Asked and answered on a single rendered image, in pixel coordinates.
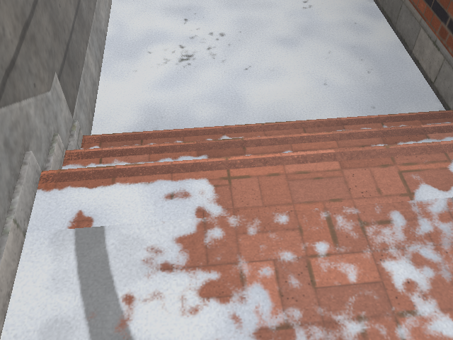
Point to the stairs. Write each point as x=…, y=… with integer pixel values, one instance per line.
x=260, y=138

